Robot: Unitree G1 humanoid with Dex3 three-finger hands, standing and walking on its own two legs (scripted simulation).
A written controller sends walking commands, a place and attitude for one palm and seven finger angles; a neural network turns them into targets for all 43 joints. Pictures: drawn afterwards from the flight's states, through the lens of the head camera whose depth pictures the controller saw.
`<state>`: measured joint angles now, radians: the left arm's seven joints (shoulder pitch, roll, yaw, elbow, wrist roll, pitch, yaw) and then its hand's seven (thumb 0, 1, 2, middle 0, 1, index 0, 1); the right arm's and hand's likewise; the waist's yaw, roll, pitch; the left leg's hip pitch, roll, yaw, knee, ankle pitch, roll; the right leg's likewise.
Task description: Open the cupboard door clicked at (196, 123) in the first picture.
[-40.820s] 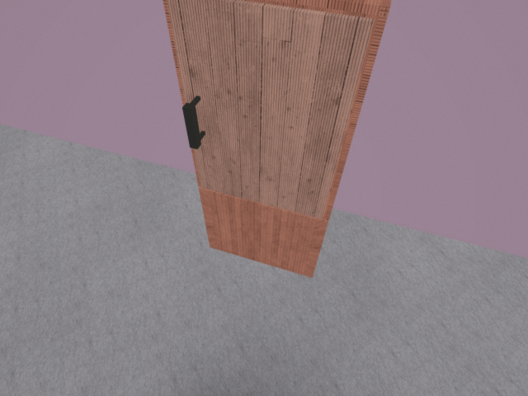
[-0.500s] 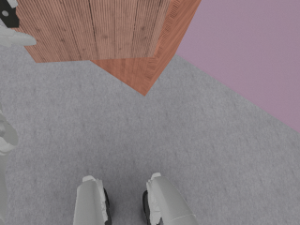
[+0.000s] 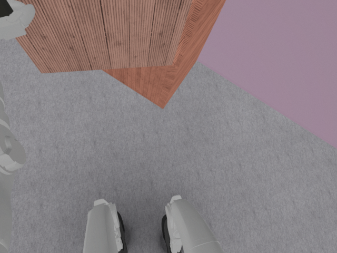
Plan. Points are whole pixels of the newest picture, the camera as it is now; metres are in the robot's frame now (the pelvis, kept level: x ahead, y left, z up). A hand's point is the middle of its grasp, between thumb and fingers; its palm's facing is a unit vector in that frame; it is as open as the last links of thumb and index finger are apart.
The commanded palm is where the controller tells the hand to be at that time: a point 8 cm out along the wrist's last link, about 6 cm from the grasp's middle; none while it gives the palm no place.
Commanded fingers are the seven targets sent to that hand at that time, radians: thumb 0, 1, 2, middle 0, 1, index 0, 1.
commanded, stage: close the thumb around the handle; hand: left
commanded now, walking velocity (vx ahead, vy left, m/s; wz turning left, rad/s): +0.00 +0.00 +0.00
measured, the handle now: out of the picture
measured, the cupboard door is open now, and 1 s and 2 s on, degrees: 42 63 81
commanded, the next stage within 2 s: pull the door open along its arc in 0.22 s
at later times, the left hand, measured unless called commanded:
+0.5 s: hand (16, 19) +0.58 +0.22 +0.08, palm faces +0.08 -1.00 -0.02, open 5.6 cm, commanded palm +0.55 +0.24 +0.08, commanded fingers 0.00 0.90 0.90 -0.40 -1.35 -0.40 -1.35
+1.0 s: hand (47, 80) +0.45 +0.16 +0.08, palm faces +0.44 -0.90 +0.03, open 5.9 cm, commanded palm +0.38 +0.21 +0.08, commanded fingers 0.00 0.90 0.90 -0.40 -1.35 -0.40 -1.35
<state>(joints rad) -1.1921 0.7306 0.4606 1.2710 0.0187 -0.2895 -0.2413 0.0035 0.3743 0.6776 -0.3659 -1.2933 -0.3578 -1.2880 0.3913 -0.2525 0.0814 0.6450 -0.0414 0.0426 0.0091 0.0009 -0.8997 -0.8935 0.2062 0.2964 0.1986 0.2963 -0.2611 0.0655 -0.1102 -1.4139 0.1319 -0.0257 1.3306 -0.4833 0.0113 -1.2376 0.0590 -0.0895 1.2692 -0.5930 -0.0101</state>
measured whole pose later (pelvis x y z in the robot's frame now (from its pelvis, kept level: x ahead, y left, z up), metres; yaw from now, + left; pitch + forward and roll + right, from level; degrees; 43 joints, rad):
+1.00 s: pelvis +0.02 -0.01 +0.04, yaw +3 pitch +23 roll -2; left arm -0.49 0.08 0.28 0.68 0.00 -0.41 0.35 0.00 0.68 0.75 -0.40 -1.35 -0.39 -1.34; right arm 0.29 -0.21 -0.01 0.59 -0.07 0.06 0.07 0.00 -0.90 -0.89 0.20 0.30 0.20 0.30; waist -0.11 0.03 -0.20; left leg -1.09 0.10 0.04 1.15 -0.47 0.00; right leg -0.96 0.03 -0.04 1.14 -0.59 -0.01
